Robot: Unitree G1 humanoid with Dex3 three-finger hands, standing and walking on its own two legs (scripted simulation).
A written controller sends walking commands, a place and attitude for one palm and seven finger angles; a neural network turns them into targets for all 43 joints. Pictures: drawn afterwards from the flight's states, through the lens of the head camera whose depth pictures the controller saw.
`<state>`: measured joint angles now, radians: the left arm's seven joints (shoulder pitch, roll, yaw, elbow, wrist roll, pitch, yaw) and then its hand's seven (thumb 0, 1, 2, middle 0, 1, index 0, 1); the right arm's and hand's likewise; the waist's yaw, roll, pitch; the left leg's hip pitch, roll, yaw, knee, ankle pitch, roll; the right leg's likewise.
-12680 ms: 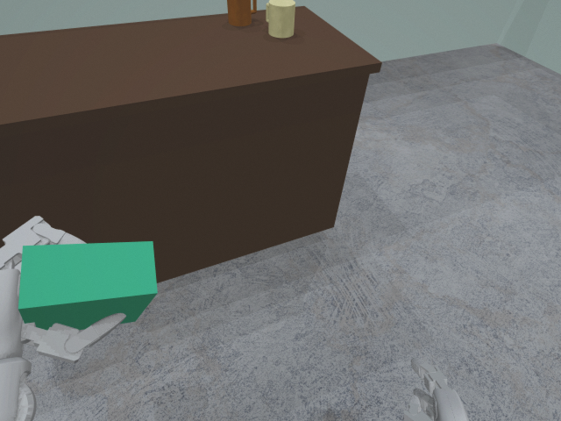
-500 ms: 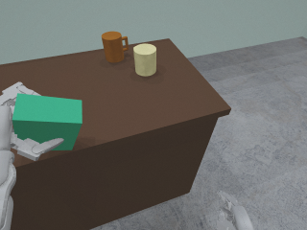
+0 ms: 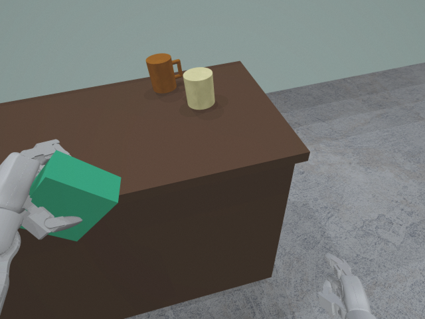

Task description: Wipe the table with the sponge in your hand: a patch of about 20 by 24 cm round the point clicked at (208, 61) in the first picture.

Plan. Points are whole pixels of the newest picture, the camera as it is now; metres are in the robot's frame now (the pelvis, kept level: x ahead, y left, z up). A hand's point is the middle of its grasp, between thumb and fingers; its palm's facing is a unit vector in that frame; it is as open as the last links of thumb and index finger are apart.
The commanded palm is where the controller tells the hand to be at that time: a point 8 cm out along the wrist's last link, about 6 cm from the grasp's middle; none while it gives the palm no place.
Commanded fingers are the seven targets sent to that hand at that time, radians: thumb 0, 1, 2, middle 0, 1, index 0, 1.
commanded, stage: turn the palm down, sponge in hand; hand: left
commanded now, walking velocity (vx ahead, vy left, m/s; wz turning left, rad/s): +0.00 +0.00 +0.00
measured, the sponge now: (77, 203) +0.24 +0.26 +0.14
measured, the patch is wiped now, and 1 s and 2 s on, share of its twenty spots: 0.00 0.00 0.00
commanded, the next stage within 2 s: move the sponge above the wiping area in 1.52 s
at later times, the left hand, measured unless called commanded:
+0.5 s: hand (44, 181) +0.24 +0.29 +0.20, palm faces +0.23 -0.34 -0.91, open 10.2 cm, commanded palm +0.19 +0.32 +0.28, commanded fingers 0.00 0.10 1.30 -1.20 -1.60 -1.20 -1.60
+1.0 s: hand out of the picture +0.25 +0.33 +0.27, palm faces +0.32 -0.07 -0.94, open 10.2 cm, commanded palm +0.18 +0.33 +0.32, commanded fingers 0.00 0.10 1.30 -1.20 -1.60 -1.20 -1.60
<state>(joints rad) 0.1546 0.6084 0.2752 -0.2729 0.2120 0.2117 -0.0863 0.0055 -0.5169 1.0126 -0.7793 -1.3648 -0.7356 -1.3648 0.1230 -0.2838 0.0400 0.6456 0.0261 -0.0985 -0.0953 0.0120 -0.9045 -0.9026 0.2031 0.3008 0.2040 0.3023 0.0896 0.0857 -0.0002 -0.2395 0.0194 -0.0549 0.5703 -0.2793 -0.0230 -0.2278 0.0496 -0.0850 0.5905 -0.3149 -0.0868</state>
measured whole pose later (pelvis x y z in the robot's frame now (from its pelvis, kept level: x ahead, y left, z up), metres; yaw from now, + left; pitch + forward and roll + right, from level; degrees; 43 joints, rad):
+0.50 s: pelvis -0.01 +0.03 +0.00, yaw -2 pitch -4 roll +1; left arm 0.13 0.66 0.17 -0.46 0.44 0.31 -0.10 0.01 -0.52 1.01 -0.79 -1.36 -0.74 -1.36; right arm 0.10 -0.28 0.05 0.64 0.04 -0.10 -0.11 0.01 -0.91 -0.90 0.20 0.30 0.20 0.30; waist 0.11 0.09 0.01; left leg -0.21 -0.01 -0.01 0.54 -0.26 -0.01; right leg -0.21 0.02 -0.04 0.57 -0.29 -0.05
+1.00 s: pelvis -0.02 +0.06 +0.01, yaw -2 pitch -6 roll +1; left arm -0.18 0.69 0.02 -0.37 0.74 0.53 -0.20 0.01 -0.52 1.01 -0.79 -1.36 -0.74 -1.36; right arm -0.04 -0.24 0.13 0.66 0.04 0.03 -0.04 0.01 -0.90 -0.90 0.20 0.30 0.21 0.30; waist 0.17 0.12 0.02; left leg -0.12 -0.04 0.01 0.41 -0.18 0.03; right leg -0.14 -0.01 -0.01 0.47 -0.22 -0.02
